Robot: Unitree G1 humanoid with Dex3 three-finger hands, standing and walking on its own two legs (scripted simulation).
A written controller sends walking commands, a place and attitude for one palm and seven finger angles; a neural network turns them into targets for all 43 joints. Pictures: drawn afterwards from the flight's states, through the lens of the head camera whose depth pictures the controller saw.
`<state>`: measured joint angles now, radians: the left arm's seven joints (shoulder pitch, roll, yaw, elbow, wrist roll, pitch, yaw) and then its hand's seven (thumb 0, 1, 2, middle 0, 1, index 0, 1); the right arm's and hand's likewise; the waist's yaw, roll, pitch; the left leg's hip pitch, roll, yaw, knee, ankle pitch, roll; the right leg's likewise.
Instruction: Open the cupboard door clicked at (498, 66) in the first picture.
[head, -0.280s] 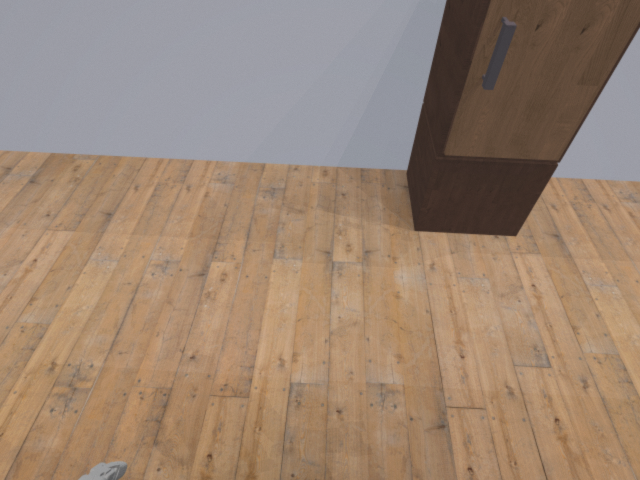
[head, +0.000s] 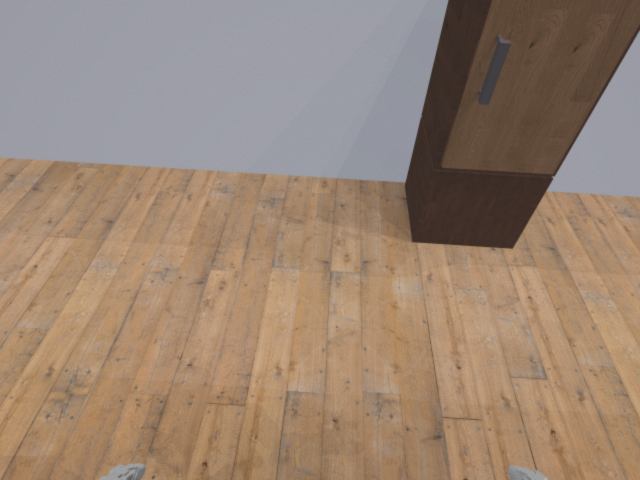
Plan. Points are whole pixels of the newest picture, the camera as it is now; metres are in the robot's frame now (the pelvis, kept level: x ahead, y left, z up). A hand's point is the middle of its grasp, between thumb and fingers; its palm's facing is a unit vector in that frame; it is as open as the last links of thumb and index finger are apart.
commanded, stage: stand and wait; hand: left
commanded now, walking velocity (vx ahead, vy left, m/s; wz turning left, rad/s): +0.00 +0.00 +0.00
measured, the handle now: (491, 70) +1.19 -0.42 +0.02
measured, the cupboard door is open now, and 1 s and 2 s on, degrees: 0 0 0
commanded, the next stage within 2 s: look at it before walking up in 0.70 s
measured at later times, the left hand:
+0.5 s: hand out of the picture +0.05 +0.25 -0.15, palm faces -0.03 -0.94 -0.34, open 7.4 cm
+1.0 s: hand out of the picture +0.05 +0.24 -0.15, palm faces -0.03 -0.94 -0.33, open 7.4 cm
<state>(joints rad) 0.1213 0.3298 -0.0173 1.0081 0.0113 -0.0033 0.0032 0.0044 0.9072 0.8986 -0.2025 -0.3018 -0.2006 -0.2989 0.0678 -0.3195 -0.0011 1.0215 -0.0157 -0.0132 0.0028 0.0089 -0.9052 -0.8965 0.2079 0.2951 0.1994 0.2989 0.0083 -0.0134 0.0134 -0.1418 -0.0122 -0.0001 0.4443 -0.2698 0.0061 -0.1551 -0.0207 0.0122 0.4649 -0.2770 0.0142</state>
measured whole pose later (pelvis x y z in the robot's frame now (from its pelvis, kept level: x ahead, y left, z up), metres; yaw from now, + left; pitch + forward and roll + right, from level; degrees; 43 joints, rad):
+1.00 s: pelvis -0.02 -0.01 +0.00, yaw +0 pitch -2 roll +0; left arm 0.14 0.34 -0.01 1.08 0.01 -0.01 0.00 0.00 0.91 0.90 -0.20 -0.30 -0.20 -0.30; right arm 0.11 -0.34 0.00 1.11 -0.01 -0.01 0.01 0.01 -0.91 -0.90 0.21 0.29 0.20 0.30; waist 0.00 -0.01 0.04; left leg -0.14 0.00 0.00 0.38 -0.20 -0.01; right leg -0.16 -0.01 0.01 0.40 -0.21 0.00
